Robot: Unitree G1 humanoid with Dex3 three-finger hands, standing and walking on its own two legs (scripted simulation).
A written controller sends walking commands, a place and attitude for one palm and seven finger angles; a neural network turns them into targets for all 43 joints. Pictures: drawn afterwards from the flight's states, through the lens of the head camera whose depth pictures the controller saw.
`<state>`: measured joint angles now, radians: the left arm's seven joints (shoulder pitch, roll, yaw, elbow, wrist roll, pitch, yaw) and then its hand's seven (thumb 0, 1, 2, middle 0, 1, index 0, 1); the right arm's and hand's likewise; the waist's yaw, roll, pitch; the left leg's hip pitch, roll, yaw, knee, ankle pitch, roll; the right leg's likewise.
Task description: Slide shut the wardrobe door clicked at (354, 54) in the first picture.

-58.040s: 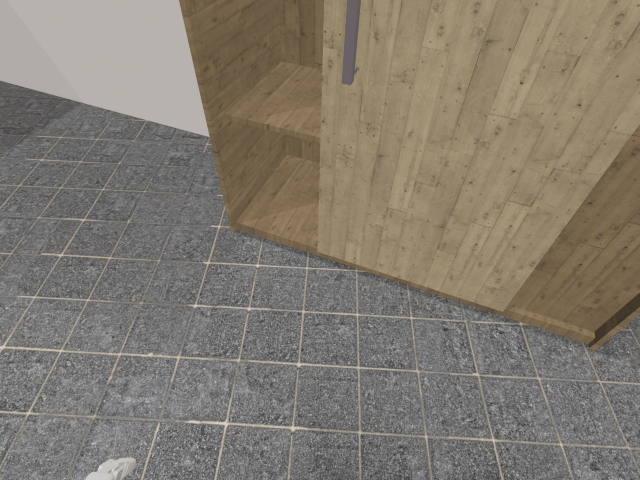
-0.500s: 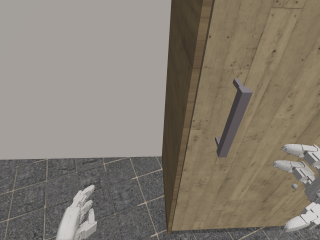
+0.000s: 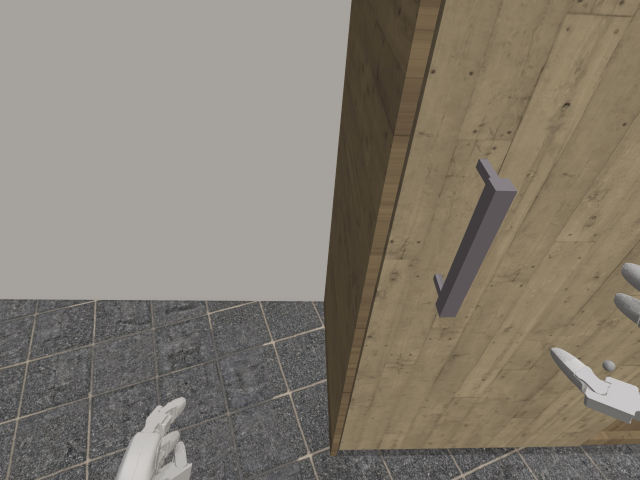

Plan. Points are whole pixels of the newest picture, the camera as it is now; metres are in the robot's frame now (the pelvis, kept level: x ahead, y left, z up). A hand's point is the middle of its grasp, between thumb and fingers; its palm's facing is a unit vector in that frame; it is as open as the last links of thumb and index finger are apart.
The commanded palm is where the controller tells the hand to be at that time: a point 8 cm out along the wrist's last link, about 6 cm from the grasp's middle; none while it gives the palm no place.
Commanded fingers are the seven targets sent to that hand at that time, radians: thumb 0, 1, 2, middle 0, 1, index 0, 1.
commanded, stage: draw the hand back to the body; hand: right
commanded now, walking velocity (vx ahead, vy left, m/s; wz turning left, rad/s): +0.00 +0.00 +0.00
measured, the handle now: (463, 244) +0.37 -0.19 +0.14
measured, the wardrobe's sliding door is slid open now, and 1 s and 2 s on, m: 0.00 0.00 0.00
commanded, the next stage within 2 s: step back with the hand held close in 0.60 s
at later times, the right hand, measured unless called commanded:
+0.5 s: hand (599, 359) +0.19 -0.25 +0.17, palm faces +0.47 +0.80 -0.37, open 7.5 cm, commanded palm +0.14 -0.28 +0.18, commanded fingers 0.00 -0.90 -0.90 0.20 0.30 0.20 0.30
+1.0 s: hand (592, 353) +0.20 -0.26 +0.16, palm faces +0.36 +0.80 -0.48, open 7.5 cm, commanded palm +0.14 -0.30 +0.18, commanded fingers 0.00 -0.90 -0.90 0.20 0.30 0.20 0.30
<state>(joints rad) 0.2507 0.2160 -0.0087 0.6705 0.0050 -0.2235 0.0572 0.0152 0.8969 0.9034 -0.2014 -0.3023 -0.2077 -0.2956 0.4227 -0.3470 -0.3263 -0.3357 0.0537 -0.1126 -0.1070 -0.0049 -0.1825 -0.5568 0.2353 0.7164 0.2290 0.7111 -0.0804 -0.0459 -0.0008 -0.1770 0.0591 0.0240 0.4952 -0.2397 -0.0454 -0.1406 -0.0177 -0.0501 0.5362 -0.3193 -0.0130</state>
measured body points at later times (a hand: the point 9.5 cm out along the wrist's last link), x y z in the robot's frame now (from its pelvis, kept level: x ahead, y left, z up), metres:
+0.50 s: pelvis +0.01 +0.01 +0.00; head -0.02 +0.03 +0.45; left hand +0.19 +0.23 -0.07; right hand +0.16 -0.29 +0.19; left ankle +0.02 +0.15 -0.73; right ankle -0.01 -0.11 -0.73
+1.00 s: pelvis -0.02 +0.00 +0.00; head -0.01 +0.00 +0.45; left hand +0.15 +0.24 -0.08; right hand +0.18 -0.30 +0.18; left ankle +0.02 +0.15 -0.73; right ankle -0.01 -0.11 -0.73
